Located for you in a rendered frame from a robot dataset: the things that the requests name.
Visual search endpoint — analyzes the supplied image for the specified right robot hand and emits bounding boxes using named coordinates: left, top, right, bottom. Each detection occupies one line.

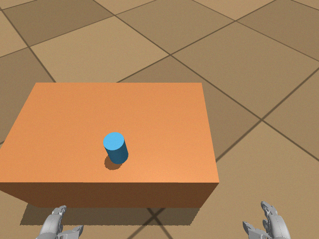
left=243, top=201, right=291, bottom=239

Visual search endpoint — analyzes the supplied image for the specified left robot hand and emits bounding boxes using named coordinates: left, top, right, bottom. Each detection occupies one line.
left=39, top=205, right=84, bottom=239

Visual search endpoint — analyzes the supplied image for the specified can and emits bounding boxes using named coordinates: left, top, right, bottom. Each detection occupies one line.
left=103, top=132, right=128, bottom=164

